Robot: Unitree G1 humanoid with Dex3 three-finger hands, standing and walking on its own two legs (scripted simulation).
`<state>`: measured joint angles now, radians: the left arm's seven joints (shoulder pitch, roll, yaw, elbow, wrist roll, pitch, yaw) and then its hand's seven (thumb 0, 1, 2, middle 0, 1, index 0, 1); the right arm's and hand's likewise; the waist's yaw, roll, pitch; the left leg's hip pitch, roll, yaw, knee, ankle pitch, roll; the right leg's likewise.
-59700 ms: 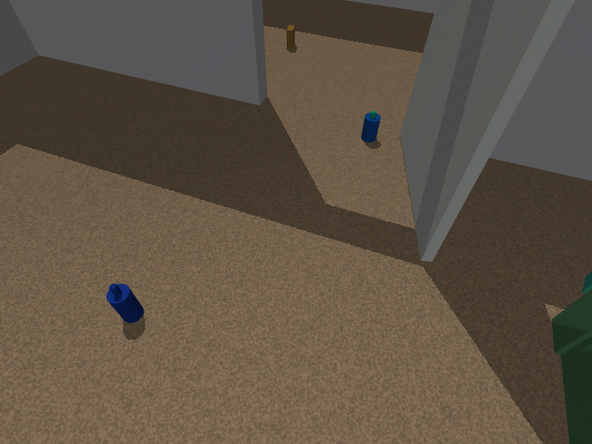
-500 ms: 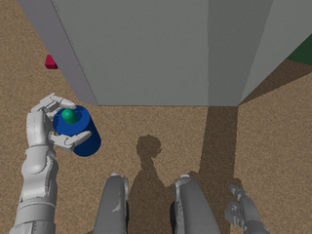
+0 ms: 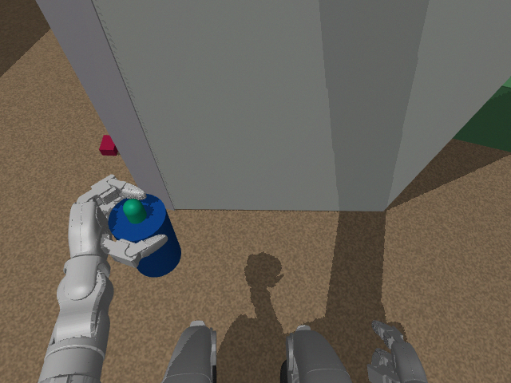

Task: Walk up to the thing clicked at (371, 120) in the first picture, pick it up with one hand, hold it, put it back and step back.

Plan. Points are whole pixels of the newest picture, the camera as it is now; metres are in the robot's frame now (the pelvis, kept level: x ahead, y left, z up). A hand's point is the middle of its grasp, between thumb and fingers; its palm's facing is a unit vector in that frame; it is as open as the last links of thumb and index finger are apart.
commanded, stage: lift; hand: left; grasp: from above
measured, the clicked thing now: (146, 232) +0.34 +0.18 -0.03
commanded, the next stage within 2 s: hold in 0.62 s
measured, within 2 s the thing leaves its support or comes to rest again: neither
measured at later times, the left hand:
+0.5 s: hand (132, 205) +0.35 +0.18 +0.06, palm faces +0.17 -0.98 -0.03, open 9.4 cm
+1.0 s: hand (129, 203) +0.34 +0.18 +0.08, palm faces +0.17 -0.99 -0.03, open 9.4 cm
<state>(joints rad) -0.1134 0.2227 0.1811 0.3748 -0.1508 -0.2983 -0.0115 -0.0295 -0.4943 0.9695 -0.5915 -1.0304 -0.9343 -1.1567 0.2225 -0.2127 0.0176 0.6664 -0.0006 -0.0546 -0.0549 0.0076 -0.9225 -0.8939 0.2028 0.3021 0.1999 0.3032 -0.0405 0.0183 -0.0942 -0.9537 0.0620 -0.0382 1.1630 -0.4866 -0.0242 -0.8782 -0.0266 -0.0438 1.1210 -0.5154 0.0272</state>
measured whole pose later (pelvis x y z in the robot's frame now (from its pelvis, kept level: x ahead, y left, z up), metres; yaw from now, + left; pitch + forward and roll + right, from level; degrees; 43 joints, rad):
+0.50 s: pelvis +0.02 +0.00 +0.03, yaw +0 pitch +10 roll -2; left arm -0.09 0.19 0.17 0.39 -0.15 -0.31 0.01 -0.03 -0.49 0.97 -0.59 -1.04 -0.93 -1.16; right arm 0.22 -0.21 0.01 0.68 -0.02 -0.04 -0.07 0.01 -0.92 -0.90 0.20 0.30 0.20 0.30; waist -0.04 0.01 -0.05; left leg -0.72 0.06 -0.02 0.97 -0.44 -0.03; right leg -0.65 -0.02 -0.04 0.94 -0.46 0.02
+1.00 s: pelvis +0.02 +0.00 +0.05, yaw +0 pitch +7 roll -2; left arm -0.05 0.17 0.17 0.37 -0.14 -0.31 0.00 -0.03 -0.49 0.95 -0.59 -1.02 -0.93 -1.15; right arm 0.23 -0.20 0.00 0.69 -0.02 -0.03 -0.06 0.01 -0.93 -0.90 0.20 0.30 0.20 0.30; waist -0.03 0.01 -0.03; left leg -0.61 0.06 -0.01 0.89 -0.41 -0.03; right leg -0.55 -0.02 -0.03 0.86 -0.43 0.02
